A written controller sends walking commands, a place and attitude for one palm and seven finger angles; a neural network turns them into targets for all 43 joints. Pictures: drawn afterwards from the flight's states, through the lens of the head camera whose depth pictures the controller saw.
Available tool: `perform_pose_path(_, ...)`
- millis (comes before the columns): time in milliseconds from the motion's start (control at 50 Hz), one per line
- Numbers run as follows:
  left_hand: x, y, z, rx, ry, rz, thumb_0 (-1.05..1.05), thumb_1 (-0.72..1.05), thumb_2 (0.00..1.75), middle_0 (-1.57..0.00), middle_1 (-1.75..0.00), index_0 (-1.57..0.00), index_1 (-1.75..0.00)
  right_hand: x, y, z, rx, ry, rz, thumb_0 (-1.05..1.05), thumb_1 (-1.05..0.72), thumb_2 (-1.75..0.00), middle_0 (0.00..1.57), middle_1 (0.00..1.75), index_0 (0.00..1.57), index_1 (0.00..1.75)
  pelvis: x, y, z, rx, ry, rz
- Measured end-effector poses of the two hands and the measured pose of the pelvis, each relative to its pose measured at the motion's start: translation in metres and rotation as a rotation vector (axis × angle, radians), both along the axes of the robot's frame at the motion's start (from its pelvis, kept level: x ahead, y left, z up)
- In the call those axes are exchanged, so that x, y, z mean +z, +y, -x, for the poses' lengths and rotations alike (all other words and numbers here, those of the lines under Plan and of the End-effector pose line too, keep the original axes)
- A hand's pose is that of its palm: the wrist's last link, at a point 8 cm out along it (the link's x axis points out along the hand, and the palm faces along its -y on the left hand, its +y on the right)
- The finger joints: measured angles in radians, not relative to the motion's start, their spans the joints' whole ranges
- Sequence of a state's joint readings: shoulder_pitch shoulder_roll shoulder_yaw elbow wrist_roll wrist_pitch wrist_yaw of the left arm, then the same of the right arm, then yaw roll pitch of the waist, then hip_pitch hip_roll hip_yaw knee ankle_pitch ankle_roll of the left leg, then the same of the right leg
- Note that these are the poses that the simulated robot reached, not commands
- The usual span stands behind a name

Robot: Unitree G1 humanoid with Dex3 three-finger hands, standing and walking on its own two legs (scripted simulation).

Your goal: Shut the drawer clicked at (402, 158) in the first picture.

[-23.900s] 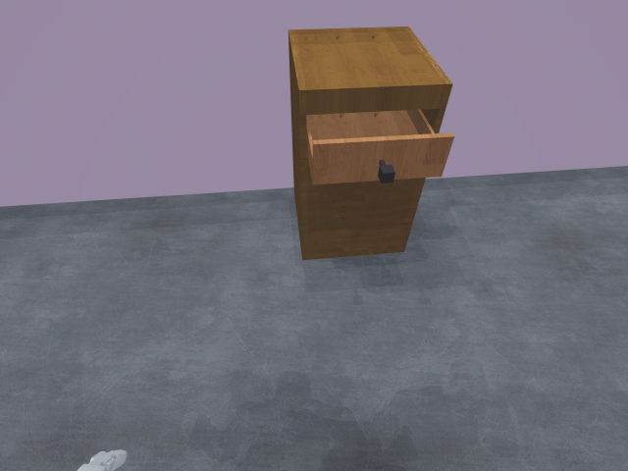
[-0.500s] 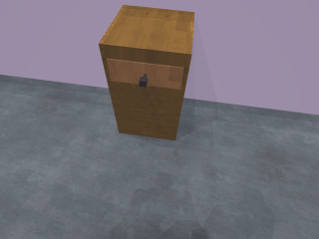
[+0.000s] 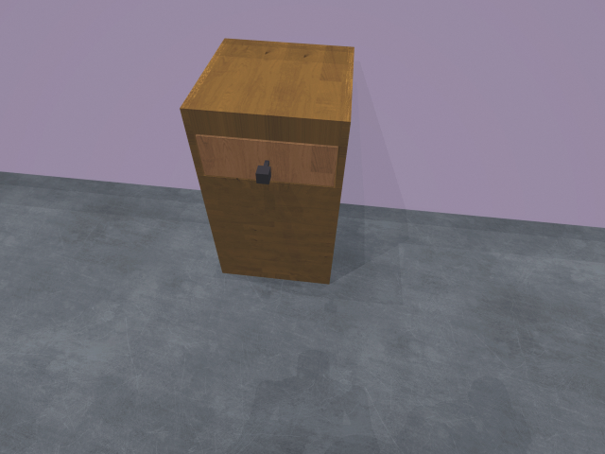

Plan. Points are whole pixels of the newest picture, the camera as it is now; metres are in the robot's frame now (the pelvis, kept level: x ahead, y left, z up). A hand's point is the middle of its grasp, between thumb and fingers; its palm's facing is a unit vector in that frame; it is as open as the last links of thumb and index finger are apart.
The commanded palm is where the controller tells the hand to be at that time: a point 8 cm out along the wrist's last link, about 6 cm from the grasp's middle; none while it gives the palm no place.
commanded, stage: let the arm hang, fingers relaxed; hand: left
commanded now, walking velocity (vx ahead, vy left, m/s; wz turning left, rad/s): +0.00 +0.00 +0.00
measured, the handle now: (264, 170) +0.84 +0.14 -0.18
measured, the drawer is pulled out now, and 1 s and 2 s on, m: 0.00 0.00 0.00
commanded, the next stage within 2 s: look to check the result in 0.10 s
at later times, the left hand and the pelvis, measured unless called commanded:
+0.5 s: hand out of the picture -0.01 +0.14 -0.18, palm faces +0.04 -0.98 -0.17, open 7.4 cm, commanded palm none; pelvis +0.01 -0.01 +0.00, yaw +0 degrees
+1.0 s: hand out of the picture +0.01 +0.13 -0.17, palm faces +0.04 -0.98 -0.18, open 7.4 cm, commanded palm none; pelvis +0.02 -0.03 +0.00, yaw +0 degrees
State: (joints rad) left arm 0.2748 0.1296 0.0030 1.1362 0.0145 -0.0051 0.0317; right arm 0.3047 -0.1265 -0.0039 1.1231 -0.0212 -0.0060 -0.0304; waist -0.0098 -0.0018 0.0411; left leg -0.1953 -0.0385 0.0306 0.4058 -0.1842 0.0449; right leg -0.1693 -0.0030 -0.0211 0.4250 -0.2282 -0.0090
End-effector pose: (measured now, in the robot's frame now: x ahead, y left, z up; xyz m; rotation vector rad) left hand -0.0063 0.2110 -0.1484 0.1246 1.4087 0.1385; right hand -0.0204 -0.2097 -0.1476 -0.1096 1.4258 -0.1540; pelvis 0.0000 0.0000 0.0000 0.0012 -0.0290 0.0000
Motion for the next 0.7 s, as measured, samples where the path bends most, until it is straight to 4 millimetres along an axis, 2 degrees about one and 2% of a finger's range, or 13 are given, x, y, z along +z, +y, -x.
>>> perform_pose_path(180, 0.001, -0.006, 0.006, 0.014, 0.030, -0.002, 0.00, 0.92, 0.90, -0.20, -0.30, -0.20, -0.30, 0.000, -0.003, 0.006, -0.007, 0.039, -0.005, 0.00, -0.91, -0.90, 0.20, 0.30, 0.19, 0.30, 0.000, -0.006, -0.004, 0.003, 0.001, 0.001)
perform_pose_path(340, 0.002, -0.011, 0.010, 0.022, 0.054, -0.005, 0.00, 0.91, 0.90, -0.20, -0.30, -0.20, -0.30, -0.002, -0.005, 0.001, -0.009, 0.040, -0.013, 0.00, -0.91, -0.90, 0.20, 0.30, 0.20, 0.30, 0.000, -0.011, -0.009, 0.001, 0.001, 0.001)
perform_pose_path(700, 0.002, -0.023, -0.004, 0.026, 0.029, -0.002, 0.00, 0.91, 0.90, -0.20, -0.30, -0.20, -0.30, -0.003, -0.013, -0.018, -0.001, 0.012, -0.016, 0.00, -0.91, -0.90, 0.20, 0.30, 0.20, 0.30, 0.001, -0.020, -0.017, 0.000, -0.001, -0.003)
